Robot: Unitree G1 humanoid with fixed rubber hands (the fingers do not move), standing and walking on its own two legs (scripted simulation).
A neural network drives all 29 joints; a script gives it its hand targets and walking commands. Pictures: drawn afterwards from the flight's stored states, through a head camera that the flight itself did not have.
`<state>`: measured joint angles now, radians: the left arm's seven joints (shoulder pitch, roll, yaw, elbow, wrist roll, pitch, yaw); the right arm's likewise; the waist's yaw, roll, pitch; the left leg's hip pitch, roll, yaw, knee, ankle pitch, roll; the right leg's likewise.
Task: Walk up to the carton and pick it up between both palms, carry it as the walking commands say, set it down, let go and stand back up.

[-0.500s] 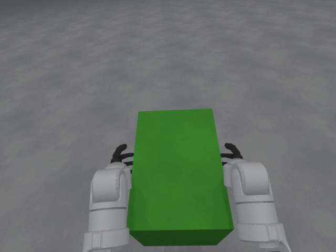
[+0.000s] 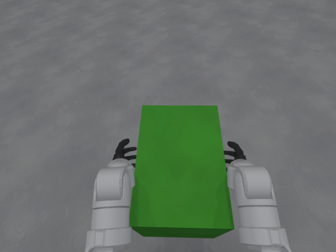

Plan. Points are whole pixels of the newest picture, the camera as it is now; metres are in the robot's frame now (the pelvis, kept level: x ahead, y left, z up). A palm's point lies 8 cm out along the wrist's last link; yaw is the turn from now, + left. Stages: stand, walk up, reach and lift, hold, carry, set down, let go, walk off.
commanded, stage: carry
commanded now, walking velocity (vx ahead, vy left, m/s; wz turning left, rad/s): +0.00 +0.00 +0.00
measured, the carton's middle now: (178, 173) +0.33 +0.00 -0.03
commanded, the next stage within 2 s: hold in 1.48 s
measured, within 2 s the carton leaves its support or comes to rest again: neither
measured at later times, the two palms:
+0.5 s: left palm (133, 153) +0.33 +0.11 +0.07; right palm (245, 152) +0.33 -0.17 +0.05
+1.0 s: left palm (135, 150) +0.34 +0.10 +0.07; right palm (247, 147) +0.34 -0.18 +0.06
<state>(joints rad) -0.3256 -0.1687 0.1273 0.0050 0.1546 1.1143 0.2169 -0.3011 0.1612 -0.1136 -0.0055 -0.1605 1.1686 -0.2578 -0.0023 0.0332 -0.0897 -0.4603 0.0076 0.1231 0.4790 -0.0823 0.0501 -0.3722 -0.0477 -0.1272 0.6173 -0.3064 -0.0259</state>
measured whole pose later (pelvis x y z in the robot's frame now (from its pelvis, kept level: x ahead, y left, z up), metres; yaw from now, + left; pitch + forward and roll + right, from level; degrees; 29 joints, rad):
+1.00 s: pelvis +0.06 -0.03 +0.00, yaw +0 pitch +4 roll +2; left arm -0.24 -0.15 0.12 0.00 0.17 1.03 0.12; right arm -0.27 0.15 -0.09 0.03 -0.19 1.07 -0.20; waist 0.00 0.02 -0.13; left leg -0.41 0.04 0.11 0.53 -0.19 -0.01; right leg -0.28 -0.01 -0.14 0.59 -0.39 -0.06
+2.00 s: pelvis +0.04 +0.00 +0.02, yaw -11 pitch -7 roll +1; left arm -0.16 -0.13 0.23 0.16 0.23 0.74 0.02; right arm -0.25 0.15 -0.06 0.34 -0.25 0.73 -0.07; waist 0.17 0.03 -0.01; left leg -0.06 -0.02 -0.09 0.30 -0.12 -0.03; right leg -0.03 0.02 0.06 0.39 -0.24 -0.02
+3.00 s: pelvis +0.02 +0.00 +0.00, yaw -13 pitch +4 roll +1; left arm -0.45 -0.17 0.44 0.50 0.38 0.45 0.00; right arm -0.48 0.18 -0.32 0.68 -0.34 0.42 -0.10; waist 0.15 -0.02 0.05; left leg -0.43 0.00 -0.08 0.54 -0.19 -0.05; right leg -0.40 0.06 0.08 0.61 -0.29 -0.04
